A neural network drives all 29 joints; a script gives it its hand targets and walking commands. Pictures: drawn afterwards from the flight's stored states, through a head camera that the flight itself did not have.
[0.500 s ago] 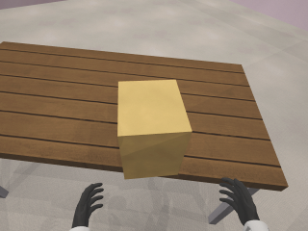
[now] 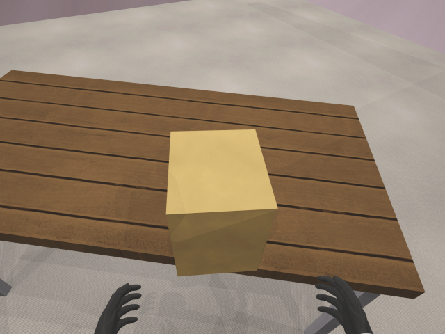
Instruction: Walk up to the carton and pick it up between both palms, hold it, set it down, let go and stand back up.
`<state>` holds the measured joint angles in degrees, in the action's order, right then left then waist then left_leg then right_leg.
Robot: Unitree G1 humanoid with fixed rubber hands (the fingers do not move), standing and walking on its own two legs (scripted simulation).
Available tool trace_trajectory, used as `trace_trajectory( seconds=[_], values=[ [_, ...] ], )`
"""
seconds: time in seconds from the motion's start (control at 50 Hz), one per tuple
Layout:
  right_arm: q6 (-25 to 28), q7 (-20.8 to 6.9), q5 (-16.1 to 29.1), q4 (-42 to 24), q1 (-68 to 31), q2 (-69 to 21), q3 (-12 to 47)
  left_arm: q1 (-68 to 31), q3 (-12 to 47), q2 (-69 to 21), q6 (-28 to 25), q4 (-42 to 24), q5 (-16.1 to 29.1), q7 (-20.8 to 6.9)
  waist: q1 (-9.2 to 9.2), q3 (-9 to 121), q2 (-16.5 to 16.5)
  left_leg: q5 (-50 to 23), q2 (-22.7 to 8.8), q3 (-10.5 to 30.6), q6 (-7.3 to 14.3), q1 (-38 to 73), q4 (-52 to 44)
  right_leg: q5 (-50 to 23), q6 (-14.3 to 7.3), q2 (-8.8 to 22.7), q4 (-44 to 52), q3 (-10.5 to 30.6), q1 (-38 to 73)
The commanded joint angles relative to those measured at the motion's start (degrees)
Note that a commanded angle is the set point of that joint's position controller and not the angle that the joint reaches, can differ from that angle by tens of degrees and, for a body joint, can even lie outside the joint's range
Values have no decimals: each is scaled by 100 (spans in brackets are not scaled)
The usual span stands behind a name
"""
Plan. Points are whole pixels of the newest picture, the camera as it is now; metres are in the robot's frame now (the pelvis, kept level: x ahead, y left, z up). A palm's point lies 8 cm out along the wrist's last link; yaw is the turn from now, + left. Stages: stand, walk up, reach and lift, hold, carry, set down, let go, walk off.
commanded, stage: set down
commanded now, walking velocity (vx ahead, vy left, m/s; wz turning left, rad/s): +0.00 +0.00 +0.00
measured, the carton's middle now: (215, 204) +0.39 +0.04 +0.02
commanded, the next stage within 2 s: let go in 0.46 s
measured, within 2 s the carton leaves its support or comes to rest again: neither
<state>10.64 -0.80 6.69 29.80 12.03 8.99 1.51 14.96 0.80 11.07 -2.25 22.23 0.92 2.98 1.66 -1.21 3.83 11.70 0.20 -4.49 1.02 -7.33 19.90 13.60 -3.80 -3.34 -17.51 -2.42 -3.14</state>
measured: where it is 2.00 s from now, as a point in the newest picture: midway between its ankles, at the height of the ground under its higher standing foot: outside the picture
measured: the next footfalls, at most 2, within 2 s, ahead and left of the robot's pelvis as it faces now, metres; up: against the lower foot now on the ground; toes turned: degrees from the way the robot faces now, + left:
none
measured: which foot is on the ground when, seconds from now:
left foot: down 0.00-1.00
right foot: down 0.00-1.00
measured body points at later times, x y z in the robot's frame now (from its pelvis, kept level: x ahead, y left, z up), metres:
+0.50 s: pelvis -0.02 +0.00 +0.00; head -0.01 +0.02 +0.45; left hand +0.15 +0.23 -0.09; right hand +0.15 -0.22 -0.08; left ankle -0.01 +0.10 -0.75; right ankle -0.04 -0.07 -0.75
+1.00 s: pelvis -0.05 +0.01 -0.01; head -0.04 +0.02 +0.44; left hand +0.12 +0.22 -0.11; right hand +0.09 -0.22 -0.09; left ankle -0.01 +0.10 -0.75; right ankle -0.04 -0.07 -0.75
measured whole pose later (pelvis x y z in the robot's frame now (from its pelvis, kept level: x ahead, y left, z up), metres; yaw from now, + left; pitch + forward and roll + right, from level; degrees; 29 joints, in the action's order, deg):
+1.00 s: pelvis -0.05 +0.01 -0.01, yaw -1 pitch -3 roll +0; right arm 7.8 -3.0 -1.2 37.6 13.2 7.7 -2.9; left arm 9.9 3.4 12.9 7.7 31.0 1.9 3.5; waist 0.3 -4.2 2.1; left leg 10.3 -0.6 -5.7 1.8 -11.9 24.9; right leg 12.5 -3.4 -3.6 -24.1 -1.6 -8.9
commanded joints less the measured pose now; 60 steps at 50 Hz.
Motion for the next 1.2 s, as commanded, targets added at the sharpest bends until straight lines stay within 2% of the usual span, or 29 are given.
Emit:
trace_trajectory(
  seconds=[0.0, 0.04, 0.08, 0.1, 0.16, 0.2, 0.22, 0.24, 0.26, 0.28, 0.3, 0.36, 0.4, 0.48, 0.5, 0.6, 0.72, 0.8, 0.9, 0.92, 0.96, 0.98, 1.0, 1.02, 1.04, 1.06, 1.12, 1.14, 1.18],
  values=[
    [542, 31, -22, -684, 260, 607, -227, 146, -222, 363, -313, -1674, -106, -103, -129, 950, -788, -3535, -244, 697, -421, 1459, 290, -3194, 246, 374, 56, 568, -295],
    [469, -36, -197, 250, 207, 637, -228, 413, -254, 243, -67, -660, -335, -195, -156, 331, -674, -3111, -199, 641, -415, 1474, 221, -2724, 194, 406, 240, 537, -715],
    [625, -79, -122, -182, 130, 621, -331, 277, -429, 460, -144, -951, -123, -194, -76, 701, -361, -2609, -192, 559, -286, 1207, 161, -2816, 232, 434, 238, 501, -417],
    [802, -102, -52, -1081, 72, 565, -268, 284, -384, 544, -308, -1492, 65, -154, -8, 1121, -128, -2496, -141, 492, -241, 995, 144, -3256, 289, 471, 60, 513, -86],
    [751, -175, -284, -260, -133, 734, -338, 49, -270, 487, -118, -700, -64, -127, -79, 860, -305, -2212, -206, 495, -261, 763, 124, -2849, 229, 448, -47, 369, -229],
    [792, -174, -376, -178, -159, 674, -383, 28, -439, 564, -108, -407, -16, -160, -97, 807, 86, -2016, -246, 444, -178, 915, 105, -2712, 210, 477, 173, 415, -460],
    [895, -133, -168, -754, -173, 665, -298, -205, -356, 684, -224, -974, 141, -133, -31, 1267, 163, -2106, -219, 478, -155, 800, 172, -2885, 248, 450, -25, 305, -182],
    [852, -101, -240, -53, -190, 712, -387, -110, -349, 701, -122, -372, 103, -169, -115, 1042, 174, -1804, -183, 437, -183, 666, 208, -2846, 282, 524, -38, 454, -353],
    [729, -71, -320, 167, -228, 682, -211, -42, -399, 632, 72, -22, -51, -241, -22, 706, 44, -1691, -158, 348, -166, 666, 190, -2740, 324, 504, -37, 450, -445],
    [809, -68, -325, -365, -31, 559, -369, -217, -478, 734, -64, -636, 102, -252, -62, 1011, 74, -1592, -177, 323, -149, 647, 73, -2814, 346, 517, -1, 487, -280],
    [717, -82, -328, 327, -44, 787, -326, -132, -364, 521, 69, -2, -51, -267, -113, 821, -134, -1788, -179, 390, -146, 638, 111, -2597, 264, 369, -12, 325, -300],
    [642, -142, -297, 535, -119, 640, -293, -205, -331, 469, 161, 11, -76, -276, -97, 661, -398, -1858, -268, 400, -188, 1096, 147, -1825, 203, 359, 181, 329, -925],
    [662, -89, -248, 56, -135, 741, -377, -387, -262, 595, 92, -423, 37, -244, -144, 815, -429, -1812, -254, 365, -167, 918, 163, -1719, 211, 361, 92, 275, -782],
    [234, -110, -472, 1452, -195, 871, -339, -417, -270, 595, 626, 795, -366, -280, -108, -55, -826, -1142, -305, 383, -189, 634, 13, -850, 138, 436, 164, 447, -929],
    [282, -83, -455, 769, -170, 795, -420, -533, -341, 782, 588, 104, -222, -248, -129, 152, -571, -1004, -270, 426, -115, 556, -29, -937, 220, 507, 149, 436, -741],
    [79, -130, -580, 615, -366, 728, -520, -806, -217, 778, 770, 4, -160, -174, -101, -80, -247, -150, -273, 291, 42, 201, -154, -71, 267, 623, 203, 647, -780],
    [90, -214, -770, 54, -454, 750, -803, -1081, 147, 542, 771, 1, 10, 115, -152, 111, -528, 270, -420, 260, -27, -138, -69, 446, 34, 485, 30, 409, -842],
    [53, -217, -867, -108, -355, 550, -673, -1137, 45, 683, 739, -179, 79, 127, -73, 300, -69, 155, -323, 160, -25, -146, 96, 546, 142, 612, 95, 754, -818],
    [-5, -196, -827, -268, -411, 506, -593, -1198, 13, 803, 762, -10, 78, 88, -136, 275, -17, 128, -232, 170, -52, -59, 243, 493, 226, 710, 173, 834, -950],
    [-26, -155, -727, -104, -355, 524, -627, -1107, -31, 884, 783, 31, 73, 84, -11, 90, -73, 110, -261, 246, -42, -128, 262, 513, 256, 771, 180, 990, -991],
    [-52, -140, -698, 71, -289, 671, -633, -1138, -50, 879, 803, 4, 27, 96, -176, 268, -114, 122, -204, 252, -70, 83, 255, 350, 221, 663, 92, 869, -873],
    [-88, -164, -758, 173, -302, 652, -683, -1097, -13, 806, 822, -11, 15, 105, -225, 198, -355, 124, -285, 297, -73, 36, 166, 413, 192, 577, 17, 657, -858],
    [-623, -72, -988, 615, 175, 878, -534, -439, -252, 886, 312, 635, -449, -140, -30, 54, -1129, -1140, -819, 963, 147, -466, 200, -553, 84, 649, -478, 945, -1302],
    [-869, -7, -1000, 557, 297, 760, -573, 38, -277, 881, 241, 899, -436, -303, -23, 90, -1414, -521, -876, 737, 209, -489, 278, -379, 135, 577, -403, 927, -1289],
    [-985, 50, -982, 449, 292, 965, -681, 89, -261, 732, 180, 1008, -389, -291, -8, 69, -938, -189, -754, 739, 193, -690, 242, -488, 120, 569, -472, 813, -1128],
    [-1002, 54, -892, 514, 311, 904, -637, -202, -270, 904, 110, 1006, -396, -369, -90, 163, -1109, -286, -679, 600, 203, -679, 417, -952, 111, 689, -460, 947, -1027],
    [-1035, 81, -870, 649, 576, 760, -492, -119, -264, 511, 39, 1255, -325, -411, -7, 758, -281, -684, -649, 699, 286, -474, 704, -1610, 5, 719, -771, 886, -768],
    [-1049, 101, -824, 546, 331, 814, -542, -391, -254, 477, 64, 1141, -314, -425, -153, 1132, -654, -799, -696, 617, 333, -16, 891, -1486, 4, 655, -678, 953, -1043],
    [-980, 113, -859, 412, 291, 838, -538, -427, -333, 633, 61, 1313, -326, -326, -178, 977, 55, -1070, -742, 700, 427, -123, 910, -1361, -22, 596, -943, 804, -1188]
  ],
)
